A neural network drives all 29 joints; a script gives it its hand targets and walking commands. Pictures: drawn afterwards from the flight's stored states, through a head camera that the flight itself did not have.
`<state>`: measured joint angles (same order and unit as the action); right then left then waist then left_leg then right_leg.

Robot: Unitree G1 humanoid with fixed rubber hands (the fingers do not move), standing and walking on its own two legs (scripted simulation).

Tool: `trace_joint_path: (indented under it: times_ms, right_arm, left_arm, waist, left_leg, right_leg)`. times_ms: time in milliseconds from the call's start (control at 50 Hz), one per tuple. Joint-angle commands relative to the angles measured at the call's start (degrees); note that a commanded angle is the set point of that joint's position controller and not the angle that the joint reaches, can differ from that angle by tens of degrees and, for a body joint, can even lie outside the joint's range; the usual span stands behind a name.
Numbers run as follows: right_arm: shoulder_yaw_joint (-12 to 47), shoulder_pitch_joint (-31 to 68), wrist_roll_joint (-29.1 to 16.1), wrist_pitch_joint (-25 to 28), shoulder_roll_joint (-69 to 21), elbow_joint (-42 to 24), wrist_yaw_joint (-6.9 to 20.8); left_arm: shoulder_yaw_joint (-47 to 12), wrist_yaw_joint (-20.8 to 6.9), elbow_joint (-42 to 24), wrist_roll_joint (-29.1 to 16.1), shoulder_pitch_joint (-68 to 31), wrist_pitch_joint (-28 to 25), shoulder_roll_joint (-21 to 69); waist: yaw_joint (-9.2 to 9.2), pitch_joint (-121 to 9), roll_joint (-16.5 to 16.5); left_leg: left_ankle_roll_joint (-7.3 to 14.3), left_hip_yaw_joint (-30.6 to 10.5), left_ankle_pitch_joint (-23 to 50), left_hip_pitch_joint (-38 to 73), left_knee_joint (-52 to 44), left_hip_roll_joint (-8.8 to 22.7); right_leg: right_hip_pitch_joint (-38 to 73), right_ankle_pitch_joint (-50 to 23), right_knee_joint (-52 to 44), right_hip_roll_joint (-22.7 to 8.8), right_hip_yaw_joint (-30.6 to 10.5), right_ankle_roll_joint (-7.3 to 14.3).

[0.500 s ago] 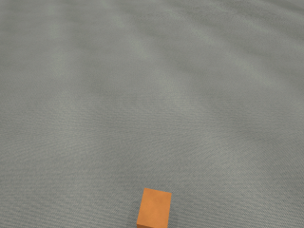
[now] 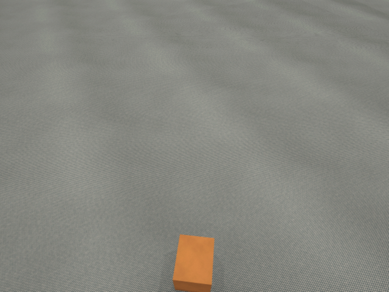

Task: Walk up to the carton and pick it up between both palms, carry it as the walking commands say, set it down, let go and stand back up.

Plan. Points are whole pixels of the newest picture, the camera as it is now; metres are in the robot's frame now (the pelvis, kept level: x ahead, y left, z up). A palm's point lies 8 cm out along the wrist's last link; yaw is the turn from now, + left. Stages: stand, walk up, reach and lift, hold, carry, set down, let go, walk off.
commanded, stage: walk up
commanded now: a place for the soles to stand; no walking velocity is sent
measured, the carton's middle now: (194, 264) +0.41 +0.02 -0.69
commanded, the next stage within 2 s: reach and lift in 1.62 s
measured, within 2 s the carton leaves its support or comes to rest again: neither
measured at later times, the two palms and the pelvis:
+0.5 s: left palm out of the picture +0.07 +0.26 -0.13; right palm out of the picture +0.02 -0.26 -0.14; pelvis +0.00 +0.00 -0.01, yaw -5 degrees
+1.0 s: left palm out of the picture +0.12 +0.25 -0.13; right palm out of the picture +0.03 -0.27 -0.15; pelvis +0.01 +0.00 -0.02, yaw -10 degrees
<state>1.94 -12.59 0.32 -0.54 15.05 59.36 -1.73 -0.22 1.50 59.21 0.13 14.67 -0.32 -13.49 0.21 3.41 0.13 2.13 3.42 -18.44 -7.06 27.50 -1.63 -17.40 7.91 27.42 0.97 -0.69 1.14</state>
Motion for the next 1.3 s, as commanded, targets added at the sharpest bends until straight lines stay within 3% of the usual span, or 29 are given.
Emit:
trace_joint_path:
  times_ms: [0,240,360,460,540,640,680,720,780,820,860,920,960,1000,1020,1040,1080,1100,1140,1180,1220,1280]
  right_arm:
    - [-1.6,-0.5,0.2,0.0,7.3,-2.6,-0.1]
    - [-2.1,-2.4,0.4,-0.3,7.4,-3.8,0.3]
    - [-2.5,-1.7,0.5,-0.2,8.6,-4.5,0.2]
    - [-2.7,-0.5,0.5,-0.5,9.2,-5.6,0.3]
    - [-2.5,-1.3,0.5,-1.2,8.5,-6.6,0.2]
    - [-2.2,-3.8,0.5,-1.6,7.4,-7.2,0.2]
    - [-2.3,-3.9,0.4,-1.3,7.7,-7.2,0.2]
    - [-2.5,-3.3,0.4,-1.1,8.4,-7.2,0.1]
    - [-3.0,-0.4,0.7,-1.2,10.4,-7.7,0.1]
    - [-3.1,1.0,0.8,-1.2,10.5,-8.1,0.2]
    - [-3.1,1.9,1.0,-1.4,10.0,-8.7,0.3]
    - [-2.9,1.4,0.8,-2.0,9.2,-9.3,0.5]
    - [-2.4,-0.6,0.5,-2.5,7.7,-9.7,0.6]
    - [-2.3,-2.6,0.5,-2.6,7.0,-9.8,0.6]
    - [-2.3,-3.2,0.6,-2.5,7.0,-9.8,0.5]
    - [-2.3,-3.8,0.6,-2.2,7.1,-9.6,0.5]
    - [-2.3,-5.6,0.3,-1.4,7.7,-8.7,0.5]
    - [-2.4,-5.8,0.1,-1.0,8.4,-8.4,0.4]
    - [-3.0,-1.8,0.2,-0.7,10.7,-8.5,0.2]
    - [-2.8,1.1,0.5,-0.5,10.7,-8.8,0.2]
    - [-2.4,1.0,0.6,-0.3,9.8,-9.0,0.4]
    - [-2.0,-1.3,0.2,-0.5,8.6,-8.5,0.9]
  left_arm:
    - [1.5,0.3,-2.6,0.2,1.8,-0.3,-6.5]
    - [2.2,0.2,-5.0,0.2,1.0,-0.4,-7.9]
    - [2.3,0.2,-6.0,0.3,0.9,-0.4,-7.0]
    - [2.2,0.4,-6.7,0.6,1.1,-0.6,-6.5]
    - [2.4,0.6,-7.0,0.6,1.4,-0.5,-7.5]
    - [2.5,0.8,-7.8,0.5,0.5,-0.1,-8.9]
    - [2.4,0.8,-8.0,0.3,0.0,0.0,-8.4]
    - [2.4,0.6,-8.2,0.0,-0.3,0.1,-7.8]
    - [2.4,0.6,-8.9,0.1,-0.4,0.1,-7.0]
    - [2.3,0.6,-9.3,0.6,-0.1,0.1,-6.3]
    - [2.2,0.5,-9.4,1.0,0.2,0.0,-6.3]
    - [2.4,0.4,-9.3,0.9,0.4,-0.2,-7.9]
    - [2.7,0.5,-9.5,0.7,0.5,0.0,-9.6]
    - [2.7,0.9,-9.4,0.6,0.9,0.2,-10.5]
    - [2.6,1.1,-9.3,0.5,0.7,0.3,-10.5]
    - [2.5,1.2,-9.4,0.3,0.1,0.4,-10.1]
    - [2.1,1.1,-9.7,-0.1,-2.1,0.6,-9.0]
    - [2.0,0.9,-9.8,-0.4,-2.9,0.6,-8.4]
    - [1.8,0.5,-9.8,-0.4,-2.3,0.7,-7.1]
    - [1.8,0.5,-10.1,0.6,-1.9,0.4,-6.4]
    - [1.6,0.4,-10.0,1.1,-2.3,0.2,-6.0]
    - [1.4,0.1,-9.4,1.2,-2.7,-0.4,-6.7]
  waist:
    - [0.31,0.9,-0.3]
    - [-0.53,-0.5,2.3]
    - [0.23,-1.4,-0.3]
    - [0.87,-1.1,-0.6]
    - [0.44,-2.2,1.4]
    - [-1.08,-3.2,4.7]
    - [-1.18,-3.9,4.4]
    - [-0.82,-3.7,2.8]
    - [0.48,-1.3,-1.5]
    - [1.06,-0.2,-3.0]
    - [1.29,0.2,-3.0]
    - [0.69,-0.7,0.8]
    - [0.19,-1.5,4.9]
    - [-0.55,-2.5,7.6]
    - [-0.9,-2.9,7.8]
    - [-1.26,-3.4,7.6]
    - [-2.25,-4.6,6.3]
    - [-2.34,-4.5,4.6]
    - [-0.41,-1.5,-1.3]
    - [0.69,0.2,-3.6]
    - [0.68,0.9,-4.1]
    - [-0.46,0.2,-0.2]
  left_leg:
    - [2.4,-6.9,-0.4,-7.5,-7.7,8.8]
    - [1.7,-4.8,-4.5,-5.0,-4.6,7.2]
    - [3.0,-5.7,-2.5,-5.6,-6.9,10.0]
    - [4.1,-4.0,5.3,-4.9,-5.5,11.8]
    - [2.8,-0.6,4.3,-3.6,-1.2,9.3]
    - [0.8,-0.4,-2.0,-0.7,1.3,5.6]
    - [1.0,-0.7,-1.4,0.5,-0.1,6.3]
    - [2.0,-0.8,0.5,0.4,-2.1,8.3]
    - [5.6,-2.3,7.2,-2.2,-5.9,14.4]
    - [7.3,-2.3,11.7,-2.9,-6.4,17.4]
    - [6.8,-0.4,12.0,-2.8,-4.9,16.9]
    - [3.8,3.4,5.0,-2.8,0.4,11.3]
    - [1.9,3.5,-1.7,-1.9,4.9,6.7]
    - [0.4,0.6,-7.1,-0.4,6.6,2.9]
    - [0.1,-0.3,-7.9,0.0,5.9,2.4]
    - [0.1,-0.7,-7.4,1.0,4.4,2.5]
    - [0.9,-1.3,-4.1,2.8,-0.1,4.7]
    - [2.0,-1.9,-2.2,2.6,-3.0,6.9]
    - [6.0,-4.9,4.4,-0.1,-8.2,14.2]
    - [8.5,-4.9,16.3,-1.3,-8.8,19.3]
    - [7.9,-2.7,21.3,-0.8,-7.5,18.8]
    - [3.8,1.5,17.3,-3.1,-2.9,13.1]
  right_leg:
    - [1.9,2.1,-2.5,-4.9,-7.4,1.9]
    - [-2.3,6.5,-5.4,-5.6,-13.8,2.4]
    - [-1.1,1.4,0.4,-2.9,-10.0,1.8]
    - [-1.8,-5.4,4.5,-2.1,-8.4,1.9]
    - [-1.6,-10.8,3.7,-3.8,-12.3,3.0]
    - [-3.9,-8.2,-2.4,-6.3,-21.5,4.5]
    - [-3.8,-8.1,-1.9,-5.4,-20.3,3.6]
    - [-3.5,-8.0,1.2,-3.4,-16.5,2.3]
    - [-4.5,-5.9,9.7,0.7,-9.1,1.1]
    - [-5.2,-2.0,11.6,0.5,-7.0,1.1]
    - [-4.7,-3.2,10.8,-0.3,-6.9,1.4]
    - [-2.5,-12.5,7.4,-1.6,-11.9,2.3]
    - [-3.6,-10.9,1.8,-4.6,-20.9,4.8]
    - [-4.9,-6.1,-4.7,-7.4,-30.7,7.2]
    - [-4.8,-4.8,-6.1,-7.7,-32.2,7.4]
    - [-4.6,-4.6,-6.4,-7.2,-31.4,6.7]
    - [-4.2,-4.5,-3.9,-4.9,-25.2,4.3]
    - [-4.0,-4.1,-0.7,-3.1,-20.9,2.8]
    - [-5.2,-2.6,8.3,2.1,-10.7,0.5]
    - [-6.2,3.9,11.7,1.1,-6.8,0.6]
    - [-6.5,4.6,11.5,-0.1,-6.2,1.0]
    - [-0.5,-13.1,5.1,-2.2,-8.5,2.1]
